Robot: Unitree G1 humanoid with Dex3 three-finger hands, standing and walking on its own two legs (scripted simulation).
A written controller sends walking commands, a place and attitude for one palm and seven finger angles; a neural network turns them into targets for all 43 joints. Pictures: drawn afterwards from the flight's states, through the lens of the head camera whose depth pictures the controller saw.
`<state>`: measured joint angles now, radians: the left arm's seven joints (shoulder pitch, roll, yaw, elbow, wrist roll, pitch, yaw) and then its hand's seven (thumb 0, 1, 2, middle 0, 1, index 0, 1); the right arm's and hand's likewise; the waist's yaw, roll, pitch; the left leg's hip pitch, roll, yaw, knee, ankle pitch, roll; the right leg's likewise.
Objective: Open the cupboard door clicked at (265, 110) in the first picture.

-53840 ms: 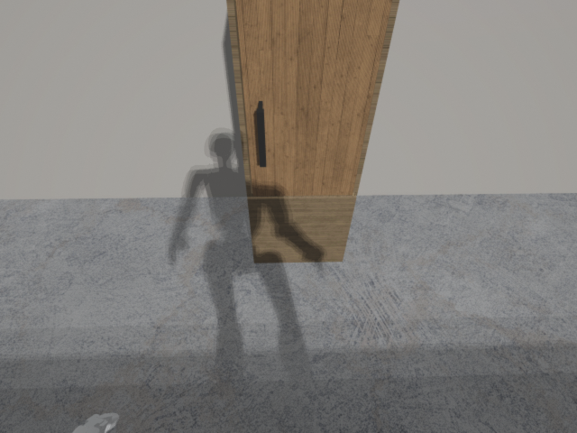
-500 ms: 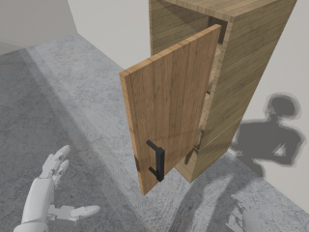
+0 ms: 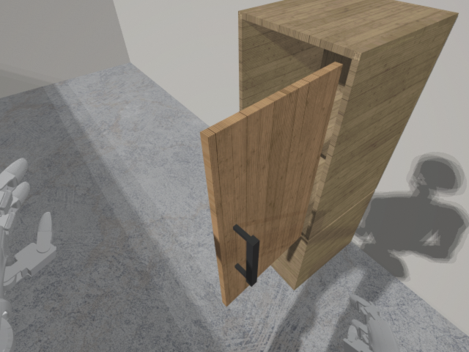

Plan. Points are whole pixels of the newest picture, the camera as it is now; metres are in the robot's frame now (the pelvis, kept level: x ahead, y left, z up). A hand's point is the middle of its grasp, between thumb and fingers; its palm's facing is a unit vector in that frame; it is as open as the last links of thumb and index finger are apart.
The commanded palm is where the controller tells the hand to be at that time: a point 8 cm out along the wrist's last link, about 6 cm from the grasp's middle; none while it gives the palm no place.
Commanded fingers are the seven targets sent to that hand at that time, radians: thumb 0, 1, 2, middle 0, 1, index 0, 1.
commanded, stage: draw the hand back to the body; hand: left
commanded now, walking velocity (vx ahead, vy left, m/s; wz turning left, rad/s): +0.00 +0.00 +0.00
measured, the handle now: (245, 256) +0.34 +0.03 -0.09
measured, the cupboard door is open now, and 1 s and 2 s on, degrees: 96 96 96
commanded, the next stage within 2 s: step back with the hand held close in 0.30 s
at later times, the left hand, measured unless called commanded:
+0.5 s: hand (61, 248) +0.19 +0.25 +0.16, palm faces +0.44 -0.79 -0.43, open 7.5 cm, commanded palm +0.14 +0.28 +0.18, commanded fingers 0.00 0.90 0.90 -0.20 -0.30 -0.20 -0.30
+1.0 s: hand (42, 278) +0.15 +0.26 +0.16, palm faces +0.35 -0.79 -0.50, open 7.4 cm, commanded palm +0.10 +0.30 +0.18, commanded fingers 0.00 0.90 0.90 -0.20 -0.30 -0.20 -0.30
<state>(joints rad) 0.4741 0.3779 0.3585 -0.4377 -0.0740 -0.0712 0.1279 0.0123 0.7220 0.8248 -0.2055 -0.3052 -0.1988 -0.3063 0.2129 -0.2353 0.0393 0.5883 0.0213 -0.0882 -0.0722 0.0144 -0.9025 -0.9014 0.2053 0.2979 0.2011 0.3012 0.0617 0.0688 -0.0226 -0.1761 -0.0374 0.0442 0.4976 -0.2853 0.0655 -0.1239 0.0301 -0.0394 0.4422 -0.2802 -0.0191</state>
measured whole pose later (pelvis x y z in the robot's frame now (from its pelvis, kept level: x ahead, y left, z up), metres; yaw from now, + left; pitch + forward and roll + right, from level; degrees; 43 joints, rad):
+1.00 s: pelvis -0.06 +0.00 +0.00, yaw -2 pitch +0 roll -1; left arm 0.57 0.43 0.41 -0.48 -0.04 -0.16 0.13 0.02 0.89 0.90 -0.22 -0.31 -0.21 -0.31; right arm 0.18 -0.24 -0.01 0.55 0.02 0.00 -0.08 0.01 -0.90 -0.90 0.20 0.30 0.20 0.30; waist -0.01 0.02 0.01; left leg -0.31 -0.02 0.08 0.51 -0.20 0.08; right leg -0.28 0.04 -0.01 0.47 -0.19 -0.01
